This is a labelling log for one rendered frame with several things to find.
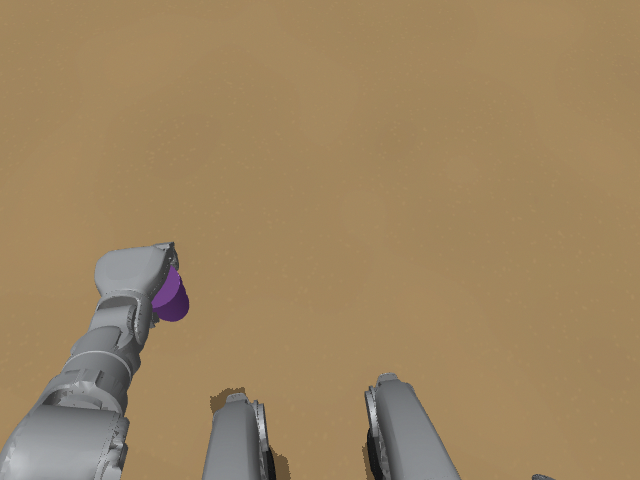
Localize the right robot foot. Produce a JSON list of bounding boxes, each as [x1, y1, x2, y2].
[[367, 428, 384, 480]]

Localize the cup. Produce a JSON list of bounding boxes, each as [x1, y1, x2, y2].
[[151, 266, 189, 322]]

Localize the left robot arm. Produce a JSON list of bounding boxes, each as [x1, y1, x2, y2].
[[0, 290, 153, 480]]

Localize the left robot hand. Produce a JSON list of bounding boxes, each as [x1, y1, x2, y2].
[[94, 242, 179, 329]]

